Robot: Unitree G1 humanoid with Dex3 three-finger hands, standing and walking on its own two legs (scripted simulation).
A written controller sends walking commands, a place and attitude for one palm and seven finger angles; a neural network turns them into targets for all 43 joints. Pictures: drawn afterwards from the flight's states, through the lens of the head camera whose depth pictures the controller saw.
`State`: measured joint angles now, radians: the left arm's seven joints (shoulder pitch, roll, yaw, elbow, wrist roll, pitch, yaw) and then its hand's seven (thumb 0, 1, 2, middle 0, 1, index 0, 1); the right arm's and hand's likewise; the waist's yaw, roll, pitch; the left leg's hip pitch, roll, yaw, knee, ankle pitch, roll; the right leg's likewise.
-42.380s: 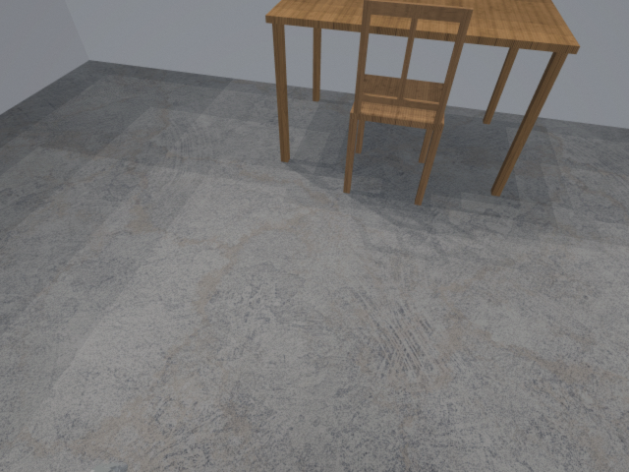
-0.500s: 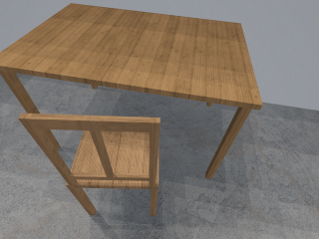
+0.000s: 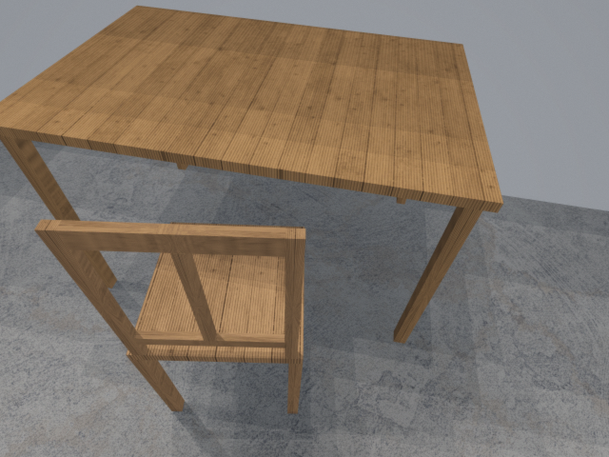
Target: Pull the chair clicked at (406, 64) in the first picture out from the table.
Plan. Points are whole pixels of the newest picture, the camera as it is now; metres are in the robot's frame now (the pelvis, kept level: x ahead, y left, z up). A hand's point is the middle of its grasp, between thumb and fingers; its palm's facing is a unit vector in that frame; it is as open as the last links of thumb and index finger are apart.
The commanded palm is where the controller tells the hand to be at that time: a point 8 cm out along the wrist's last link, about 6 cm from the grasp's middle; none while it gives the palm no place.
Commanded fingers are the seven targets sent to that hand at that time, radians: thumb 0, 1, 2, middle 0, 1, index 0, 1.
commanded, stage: look again from close up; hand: left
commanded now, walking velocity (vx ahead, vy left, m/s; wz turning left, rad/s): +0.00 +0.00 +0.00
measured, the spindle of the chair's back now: (197, 299) +0.38 +0.21 -0.10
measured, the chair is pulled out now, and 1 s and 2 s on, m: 0.16 0.16 0.16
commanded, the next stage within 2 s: shuffle to correct the standing spot in 0.48 s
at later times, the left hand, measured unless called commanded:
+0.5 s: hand out of the picture -0.02 +0.17 -0.18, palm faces +0.01 -0.99 -0.16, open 7.4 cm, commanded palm none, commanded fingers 0.00 0.90 0.90 -0.20 -0.30 -0.20 -0.30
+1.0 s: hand out of the picture +0.00 +0.19 -0.18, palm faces +0.03 -0.97 -0.24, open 7.4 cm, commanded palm none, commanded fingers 0.00 0.90 0.90 -0.20 -0.30 -0.20 -0.30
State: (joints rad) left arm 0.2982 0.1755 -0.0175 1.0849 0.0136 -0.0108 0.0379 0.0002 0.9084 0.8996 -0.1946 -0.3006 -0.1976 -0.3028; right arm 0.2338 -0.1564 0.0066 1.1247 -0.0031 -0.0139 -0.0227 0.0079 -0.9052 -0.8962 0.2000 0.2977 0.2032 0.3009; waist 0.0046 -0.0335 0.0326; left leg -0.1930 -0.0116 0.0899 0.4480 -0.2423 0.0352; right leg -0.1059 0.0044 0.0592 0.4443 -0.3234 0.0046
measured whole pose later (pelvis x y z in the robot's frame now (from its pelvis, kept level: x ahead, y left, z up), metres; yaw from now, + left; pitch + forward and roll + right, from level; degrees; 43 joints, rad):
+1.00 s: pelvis -0.04 +0.00 -0.01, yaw +2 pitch -2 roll -1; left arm 0.28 0.19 0.00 0.97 0.02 0.00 0.05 0.00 0.91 0.90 -0.19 -0.30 -0.20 -0.30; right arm 0.23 -0.19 -0.03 0.98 -0.02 0.03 -0.01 0.01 -0.90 -0.90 0.20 0.30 0.20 0.30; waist -0.02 0.02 0.01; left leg -0.31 0.00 0.06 0.60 -0.26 0.03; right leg -0.20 0.02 0.02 0.58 -0.34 0.00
